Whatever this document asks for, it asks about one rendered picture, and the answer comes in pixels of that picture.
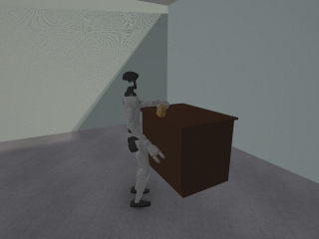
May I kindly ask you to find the robot torso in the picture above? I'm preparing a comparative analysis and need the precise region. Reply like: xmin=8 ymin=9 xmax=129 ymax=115
xmin=123 ymin=94 xmax=141 ymax=143

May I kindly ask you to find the left robot forearm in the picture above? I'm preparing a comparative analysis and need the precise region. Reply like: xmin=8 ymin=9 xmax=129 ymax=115
xmin=142 ymin=99 xmax=160 ymax=107

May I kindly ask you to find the table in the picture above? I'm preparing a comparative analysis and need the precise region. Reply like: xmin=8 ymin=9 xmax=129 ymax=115
xmin=140 ymin=103 xmax=238 ymax=198

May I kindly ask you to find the left robot hand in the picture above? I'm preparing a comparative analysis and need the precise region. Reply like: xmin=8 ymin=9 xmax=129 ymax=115
xmin=157 ymin=100 xmax=170 ymax=111

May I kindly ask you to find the sponge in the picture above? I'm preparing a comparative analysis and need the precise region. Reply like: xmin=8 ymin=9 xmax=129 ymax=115
xmin=156 ymin=104 xmax=167 ymax=118

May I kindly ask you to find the right robot foot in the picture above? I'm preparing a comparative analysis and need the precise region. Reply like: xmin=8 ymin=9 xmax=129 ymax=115
xmin=130 ymin=199 xmax=151 ymax=207

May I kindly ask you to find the right robot upper arm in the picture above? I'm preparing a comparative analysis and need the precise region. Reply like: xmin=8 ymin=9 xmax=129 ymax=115
xmin=127 ymin=97 xmax=138 ymax=129

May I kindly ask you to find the right robot hand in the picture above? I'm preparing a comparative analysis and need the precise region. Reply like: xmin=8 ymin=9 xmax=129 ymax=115
xmin=148 ymin=144 xmax=164 ymax=163

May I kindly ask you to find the right robot forearm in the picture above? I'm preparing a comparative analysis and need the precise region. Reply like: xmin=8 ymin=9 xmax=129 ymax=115
xmin=129 ymin=122 xmax=152 ymax=148

